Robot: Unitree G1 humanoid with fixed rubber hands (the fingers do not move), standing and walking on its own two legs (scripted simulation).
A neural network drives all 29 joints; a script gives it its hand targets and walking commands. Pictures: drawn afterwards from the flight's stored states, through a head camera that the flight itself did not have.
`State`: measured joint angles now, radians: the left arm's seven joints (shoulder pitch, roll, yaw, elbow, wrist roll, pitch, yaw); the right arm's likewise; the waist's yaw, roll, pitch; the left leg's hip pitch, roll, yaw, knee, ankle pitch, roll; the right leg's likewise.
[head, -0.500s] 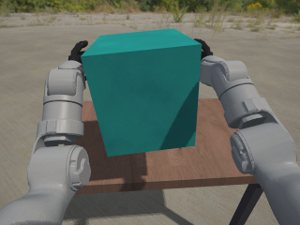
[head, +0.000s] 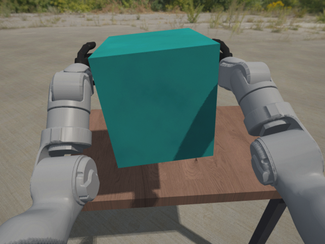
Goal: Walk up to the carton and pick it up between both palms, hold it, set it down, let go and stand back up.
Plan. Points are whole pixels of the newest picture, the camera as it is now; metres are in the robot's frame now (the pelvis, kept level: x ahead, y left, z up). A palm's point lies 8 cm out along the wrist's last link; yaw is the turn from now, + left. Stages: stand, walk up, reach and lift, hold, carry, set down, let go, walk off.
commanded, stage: hold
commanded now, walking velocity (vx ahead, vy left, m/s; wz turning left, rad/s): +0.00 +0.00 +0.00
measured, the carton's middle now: (156, 91) +0.40 -0.01 +0.27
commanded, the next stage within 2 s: none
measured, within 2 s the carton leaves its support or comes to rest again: neither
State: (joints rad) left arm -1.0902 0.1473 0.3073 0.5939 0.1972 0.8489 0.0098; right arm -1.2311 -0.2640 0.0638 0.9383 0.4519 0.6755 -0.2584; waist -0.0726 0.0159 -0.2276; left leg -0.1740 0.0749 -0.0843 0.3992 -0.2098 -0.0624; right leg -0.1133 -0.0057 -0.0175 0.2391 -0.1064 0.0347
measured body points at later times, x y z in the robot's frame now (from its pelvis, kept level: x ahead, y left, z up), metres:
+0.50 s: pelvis +0.00 +0.00 +0.00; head -0.10 +0.01 +0.44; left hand +0.39 +0.16 +0.33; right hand +0.38 -0.15 +0.33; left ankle +0.01 +0.15 -0.75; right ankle +0.01 -0.15 -0.75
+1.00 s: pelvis +0.00 +0.00 +0.00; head -0.10 +0.01 +0.44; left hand +0.39 +0.15 +0.33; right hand +0.38 -0.16 +0.34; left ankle +0.01 +0.15 -0.75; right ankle +0.01 -0.15 -0.75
